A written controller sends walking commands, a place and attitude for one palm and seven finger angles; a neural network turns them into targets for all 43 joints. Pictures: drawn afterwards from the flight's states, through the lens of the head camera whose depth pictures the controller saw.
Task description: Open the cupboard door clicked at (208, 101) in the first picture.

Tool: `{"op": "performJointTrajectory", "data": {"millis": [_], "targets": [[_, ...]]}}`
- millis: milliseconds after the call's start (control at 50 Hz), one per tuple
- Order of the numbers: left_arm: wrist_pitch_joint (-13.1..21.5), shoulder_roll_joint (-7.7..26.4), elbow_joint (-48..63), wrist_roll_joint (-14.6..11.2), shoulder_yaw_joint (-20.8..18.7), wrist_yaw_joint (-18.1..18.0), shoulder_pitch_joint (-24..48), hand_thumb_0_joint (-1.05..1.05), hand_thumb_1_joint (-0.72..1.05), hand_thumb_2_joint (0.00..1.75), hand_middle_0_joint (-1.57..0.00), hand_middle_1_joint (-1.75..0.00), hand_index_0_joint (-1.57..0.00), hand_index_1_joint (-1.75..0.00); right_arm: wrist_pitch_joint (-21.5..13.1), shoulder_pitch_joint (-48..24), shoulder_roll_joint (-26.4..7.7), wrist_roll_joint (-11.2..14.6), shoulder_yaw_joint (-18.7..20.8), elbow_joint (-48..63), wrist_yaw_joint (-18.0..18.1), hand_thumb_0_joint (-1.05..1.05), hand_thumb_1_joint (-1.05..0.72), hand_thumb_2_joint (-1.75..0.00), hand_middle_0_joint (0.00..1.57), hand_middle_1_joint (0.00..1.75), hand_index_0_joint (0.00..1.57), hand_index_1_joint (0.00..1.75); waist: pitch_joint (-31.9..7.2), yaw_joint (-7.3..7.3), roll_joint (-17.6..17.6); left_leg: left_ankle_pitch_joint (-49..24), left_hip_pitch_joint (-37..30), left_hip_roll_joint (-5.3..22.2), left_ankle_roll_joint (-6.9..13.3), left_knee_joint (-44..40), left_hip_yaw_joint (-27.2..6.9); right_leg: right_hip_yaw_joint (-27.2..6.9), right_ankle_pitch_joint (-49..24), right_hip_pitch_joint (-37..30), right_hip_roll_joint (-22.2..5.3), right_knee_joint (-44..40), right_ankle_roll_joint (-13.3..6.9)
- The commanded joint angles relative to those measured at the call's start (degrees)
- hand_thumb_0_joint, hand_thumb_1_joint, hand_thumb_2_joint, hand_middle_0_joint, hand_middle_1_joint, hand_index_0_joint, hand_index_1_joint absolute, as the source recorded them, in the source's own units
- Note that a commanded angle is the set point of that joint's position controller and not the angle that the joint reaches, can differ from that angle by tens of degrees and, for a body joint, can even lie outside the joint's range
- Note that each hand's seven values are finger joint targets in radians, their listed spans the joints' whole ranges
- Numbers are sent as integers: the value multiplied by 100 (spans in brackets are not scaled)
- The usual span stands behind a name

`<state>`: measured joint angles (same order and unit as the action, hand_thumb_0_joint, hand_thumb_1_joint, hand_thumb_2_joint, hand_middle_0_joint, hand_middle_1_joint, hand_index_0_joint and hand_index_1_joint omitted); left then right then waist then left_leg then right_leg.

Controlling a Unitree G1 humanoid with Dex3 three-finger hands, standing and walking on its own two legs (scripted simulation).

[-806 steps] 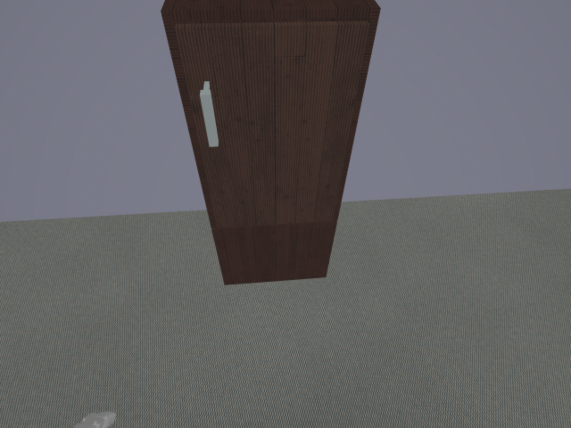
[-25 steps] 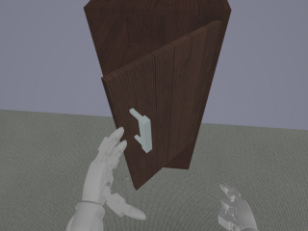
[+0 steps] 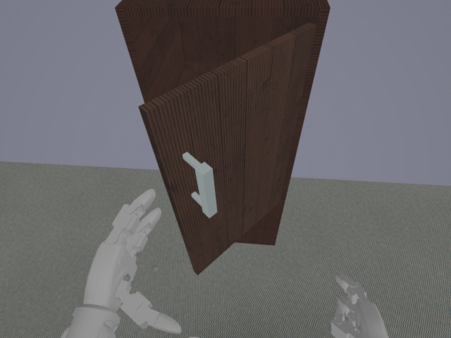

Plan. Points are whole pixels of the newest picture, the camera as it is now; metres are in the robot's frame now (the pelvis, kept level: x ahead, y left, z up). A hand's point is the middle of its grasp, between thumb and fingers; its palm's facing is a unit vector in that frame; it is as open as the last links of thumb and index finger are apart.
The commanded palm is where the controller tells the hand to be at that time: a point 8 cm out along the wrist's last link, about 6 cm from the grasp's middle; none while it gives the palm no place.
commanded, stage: draw the hand back to the body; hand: left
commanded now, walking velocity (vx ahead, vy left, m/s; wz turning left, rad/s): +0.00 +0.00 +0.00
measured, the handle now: (199, 185) +0.36 +0.07 +0.09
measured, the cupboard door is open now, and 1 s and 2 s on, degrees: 48 48 48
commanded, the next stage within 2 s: step back with the hand held close in 1.44 s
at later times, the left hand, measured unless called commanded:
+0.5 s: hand (91, 256) +0.20 +0.19 +0.14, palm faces +0.13 -0.96 -0.24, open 15.4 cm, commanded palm +0.17 +0.24 +0.16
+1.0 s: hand (17, 221) +0.22 +0.27 +0.19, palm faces +0.38 -0.83 -0.41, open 9.8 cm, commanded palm +0.17 +0.32 +0.21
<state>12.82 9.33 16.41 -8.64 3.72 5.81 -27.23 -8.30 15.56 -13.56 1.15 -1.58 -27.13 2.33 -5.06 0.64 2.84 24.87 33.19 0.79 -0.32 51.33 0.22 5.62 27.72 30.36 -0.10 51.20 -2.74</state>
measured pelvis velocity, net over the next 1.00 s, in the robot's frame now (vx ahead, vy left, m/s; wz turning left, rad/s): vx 0.03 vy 0.03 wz -0.02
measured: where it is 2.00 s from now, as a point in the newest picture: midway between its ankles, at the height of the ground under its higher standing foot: outside the picture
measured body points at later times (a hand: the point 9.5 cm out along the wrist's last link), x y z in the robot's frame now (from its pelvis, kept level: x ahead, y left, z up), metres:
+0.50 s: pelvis +0.01 +0.02 +0.03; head +0.01 +0.00 +0.48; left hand +0.19 +0.24 +0.15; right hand +0.21 -0.19 -0.04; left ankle +0.01 +0.12 -0.69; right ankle -0.01 -0.08 -0.69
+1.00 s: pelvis +0.03 +0.03 +0.05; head +0.02 +0.00 +0.50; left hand +0.20 +0.31 +0.21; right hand +0.22 -0.19 -0.04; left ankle +0.01 +0.12 -0.69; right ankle -0.01 -0.08 -0.69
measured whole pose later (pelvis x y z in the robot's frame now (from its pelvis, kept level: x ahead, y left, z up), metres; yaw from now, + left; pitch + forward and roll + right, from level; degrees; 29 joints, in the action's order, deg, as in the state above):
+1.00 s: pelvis +0.03 +0.03 +0.05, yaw -1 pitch -3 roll +0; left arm 3.7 19.2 22.9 -2.7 -15.3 -6.4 -28.0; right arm -5.0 10.5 -13.2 -0.4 -2.2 -36.0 4.1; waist 1.3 4.2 3.4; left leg 14.4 5.0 -0.8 1.5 22.9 2.2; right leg 3.5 15.5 2.2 -0.4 21.2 -0.4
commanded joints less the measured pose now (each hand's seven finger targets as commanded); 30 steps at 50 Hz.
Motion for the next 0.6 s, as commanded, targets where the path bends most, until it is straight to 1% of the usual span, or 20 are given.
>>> {"op": "performJointTrajectory", "data": {"millis": [0,20,40,80,100,120,140,160,200,240,280,340,360,380,400,420,460,480,520,580], "targets": [[216,472,1395,-257,-672,25,251,0,-50,30,-15,-30,-15,-30,-439,-615,-462,42,136,983,97,0,-90,-90,20,30,20,30,-667,46,-518,-1053,-520,-215,155,-722,-130,-751,-1749,-702,-91,-1358,303],[165,530,1397,-297,-747,73,262,0,-50,30,-15,-30,-15,-30,-463,-619,-470,54,139,955,112,0,-90,-90,20,30,20,30,-615,51,-501,-1095,-590,-202,153,-755,-135,-710,-1813,-697,-75,-1373,301],[102,472,1377,-329,-687,145,241,0,-50,30,-15,-30,-15,-30,-483,-616,-480,52,116,938,117,0,-90,-90,20,30,20,30,-567,42,-449,-1095,-643,-205,155,-810,-138,-670,-1814,-697,-62,-1401,303],[20,519,1443,-364,-713,242,192,0,-50,30,-15,-30,-15,-30,-542,-650,-493,69,106,934,122,0,-90,-90,20,30,20,30,-501,71,-368,-1192,-755,-195,162,-898,-162,-611,-1896,-732,-43,-1413,283],[-14,566,1529,-379,-744,288,182,0,-50,30,-15,-30,-15,-30,-570,-637,-513,65,108,922,121,0,-90,-90,20,30,20,30,-548,77,-246,-1254,-844,-196,159,-947,-168,-550,-1939,-762,-21,-1387,261],[-60,602,1546,-400,-803,314,106,0,-50,30,-15,-30,-15,-30,-584,-610,-514,66,109,916,129,0,-90,-90,20,30,20,30,-542,95,-348,-1316,-908,-184,166,-986,-180,-478,-2001,-768,9,-1377,255],[-98,596,1587,-420,-792,352,118,0,-50,30,-15,-30,-15,-30,-611,-623,-522,73,104,908,128,0,-90,-90,20,30,20,30,-488,75,-327,-1322,-962,-184,165,-1021,-189,-449,-1998,-739,20,-1396,253],[-147,659,1565,-462,-911,365,55,0,-50,30,-15,-30,-15,-30,-620,-665,-523,72,107,888,134,0,-90,-90,20,30,20,30,-419,115,-371,-1312,-941,-180,164,-1050,-193,-443,-1925,-796,28,-1442,244],[-184,812,1671,-484,-1085,388,208,0,-50,30,-15,-30,-15,-30,-629,-658,-543,77,100,849,160,0,-90,-90,20,30,20,30,-370,100,-301,-1283,-1024,-179,164,-1106,-193,-424,-1823,-780,38,-1499,236],[-202,785,1791,-514,-1110,398,257,0,-50,30,-15,-30,-15,-30,-662,-649,-535,86,96,845,175,0,-90,-90,20,30,20,30,-402,116,-235,-1348,-1179,-175,159,-1184,-213,-325,-1848,-794,68,-1487,215],[-225,807,1888,-525,-1113,415,343,0,-43,33,-15,-30,-15,-30,-699,-676,-547,90,89,830,188,0,-90,-90,20,30,20,30,-428,105,-241,-1425,-1302,-168,170,-1232,-244,-300,-1913,-831,81,-1512,212],[-292,882,2021,-588,-1225,512,342,0,-32,37,-16,-30,-16,-30,-753,-688,-553,109,75,789,201,0,-90,-90,20,30,20,30,-442,148,-25,-1531,-1467,-162,145,-1343,-259,-223,-2008,-919,96,-1528,189],[-368,1618,2239,191,-1344,-223,231,0,-29,39,-16,-30,-16,-30,-625,-736,-505,12,79,668,318,0,-90,-90,20,30,20,30,-362,306,-218,-1512,-1564,-100,187,-1559,-196,-510,-1826,-1127,-39,-1995,138],[-449,1119,2232,280,-1092,-542,89,0,-26,40,-16,-30,-16,-30,-584,-781,-400,-50,16,674,353,0,-90,-90,20,30,20,30,-8,180,-366,-1530,-1628,-110,199,-1657,-181,-481,-1830,-1092,-77,-2155,171],[-521,1031,2053,406,-1047,-737,-97,0,-22,42,-16,-30,-16,-30,-512,-752,-405,-64,12,568,353,0,-90,-90,20,30,20,30,47,177,-300,-1593,-1753,-71,198,-1739,-178,-437,-1840,-1172,-80,-2214,181],[-569,1053,2062,473,-1068,-866,-68,0,-18,43,-16,-30,-16,-30,-443,-804,-413,-77,0,521,348,0,-90,-90,20,30,20,30,115,178,-147,-1675,-1863,-64,197,-1845,-173,-414,-1902,-1245,-76,-2287,182],[-579,1224,2011,591,-1196,-1055,62,0,-12,47,-16,-30,-16,-30,-375,-922,-437,-112,-1,422,363,0,-90,-90,20,30,20,30,134,184,-179,-1744,-2059,-46,197,-2055,-162,-388,-1914,-1470,-67,-2477,174],[-568,1230,2012,614,-1233,-1110,76,0,-8,48,-16,-30,-16,-30,-347,-962,-425,-126,-13,399,361,0,-90,-90,20,30,20,30,151,182,-198,-1720,-2145,-36,190,-2175,-171,-364,-1858,-1550,-68,-2539,181],[-547,1317,2024,660,-1341,-1200,181,0,-1,51,-17,-30,-17,-30,-312,-1043,-422,-143,-19,337,368,0,-90,-90,20,30,20,30,170,190,-9,-1730,-2356,-31,185,-2375,-144,-362,-1826,-1705,-64,-2700,173],[-500,1351,2022,710,-1430,-1280,278,0,9,55,-17,-30,-17,-30,-300,-1119,-437,-166,-23,254,353,0,-90,-90,20,30,20,30,185,215,111,-1905,-2571,8,148,-2666,-197,-322,-1869,-1967,-42,-2831,148]]}}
